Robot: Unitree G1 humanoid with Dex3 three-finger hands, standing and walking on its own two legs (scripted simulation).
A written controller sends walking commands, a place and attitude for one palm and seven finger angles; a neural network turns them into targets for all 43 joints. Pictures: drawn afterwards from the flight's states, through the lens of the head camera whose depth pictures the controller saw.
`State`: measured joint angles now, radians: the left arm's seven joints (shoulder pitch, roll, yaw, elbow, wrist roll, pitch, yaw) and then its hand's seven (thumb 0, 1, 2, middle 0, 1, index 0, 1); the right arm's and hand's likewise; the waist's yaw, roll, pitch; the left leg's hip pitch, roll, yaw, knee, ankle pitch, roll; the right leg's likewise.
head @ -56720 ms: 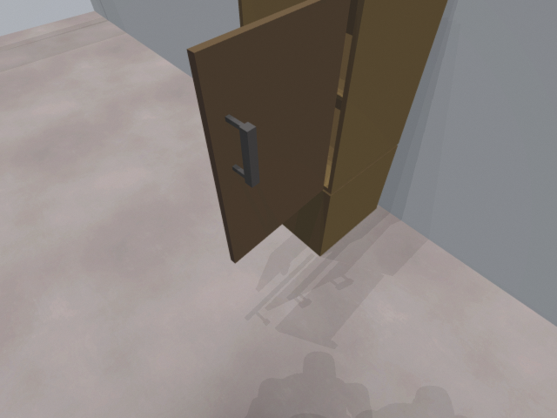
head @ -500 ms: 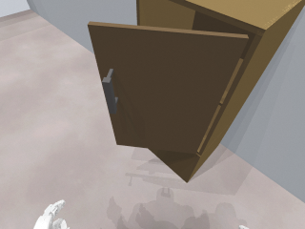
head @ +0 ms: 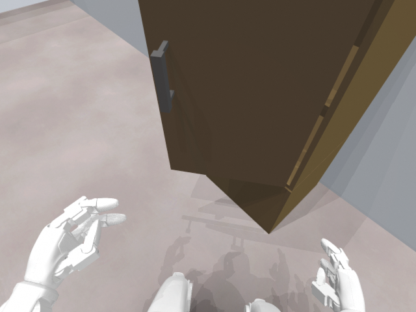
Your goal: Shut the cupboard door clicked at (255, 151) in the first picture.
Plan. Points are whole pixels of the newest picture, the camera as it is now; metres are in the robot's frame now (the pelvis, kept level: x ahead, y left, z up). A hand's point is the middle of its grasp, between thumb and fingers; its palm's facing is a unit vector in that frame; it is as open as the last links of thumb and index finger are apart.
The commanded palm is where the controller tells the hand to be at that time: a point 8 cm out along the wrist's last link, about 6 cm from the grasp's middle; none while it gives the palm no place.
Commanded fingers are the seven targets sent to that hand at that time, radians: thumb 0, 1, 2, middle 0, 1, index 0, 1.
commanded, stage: raise the hand and make a fist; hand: left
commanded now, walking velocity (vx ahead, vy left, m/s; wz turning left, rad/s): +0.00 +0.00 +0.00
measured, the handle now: (165, 78) +0.54 +0.16 +0.15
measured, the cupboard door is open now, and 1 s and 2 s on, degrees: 37 37 37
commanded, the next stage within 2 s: bring the fist close to the handle in 1.34 s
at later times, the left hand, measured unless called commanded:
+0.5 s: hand (81, 229) +0.21 +0.22 +0.10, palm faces -0.06 -1.00 -0.04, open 3.3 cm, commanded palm +0.19 +0.28 +0.11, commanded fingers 0.00 0.90 0.90 -1.19 -1.38 -1.19 -1.38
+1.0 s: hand (90, 202) +0.24 +0.20 +0.15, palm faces -0.07 -1.00 -0.06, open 3.1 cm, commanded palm +0.22 +0.26 +0.15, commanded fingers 0.00 0.90 0.90 -1.30 -1.50 -1.30 -1.50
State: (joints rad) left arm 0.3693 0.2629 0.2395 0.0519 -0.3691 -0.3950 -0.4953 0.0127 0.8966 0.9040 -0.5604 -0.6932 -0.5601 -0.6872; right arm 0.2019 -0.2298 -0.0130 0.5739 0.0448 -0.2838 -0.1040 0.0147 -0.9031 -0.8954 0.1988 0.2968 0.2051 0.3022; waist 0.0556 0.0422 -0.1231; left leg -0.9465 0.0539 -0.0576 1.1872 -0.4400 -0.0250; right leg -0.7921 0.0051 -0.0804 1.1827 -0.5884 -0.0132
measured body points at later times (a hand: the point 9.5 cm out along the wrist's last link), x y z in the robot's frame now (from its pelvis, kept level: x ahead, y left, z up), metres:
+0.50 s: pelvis +0.01 +0.03 +0.03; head +0.03 +0.05 +0.48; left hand +0.21 +0.28 +0.11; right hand +0.19 -0.20 -0.02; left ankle +0.08 +0.13 -0.64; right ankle +0.00 -0.11 -0.64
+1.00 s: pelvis +0.02 +0.01 +0.06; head +0.02 +0.01 +0.51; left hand +0.24 +0.26 +0.15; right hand +0.20 -0.21 -0.01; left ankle +0.08 +0.13 -0.64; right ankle +0.00 -0.11 -0.64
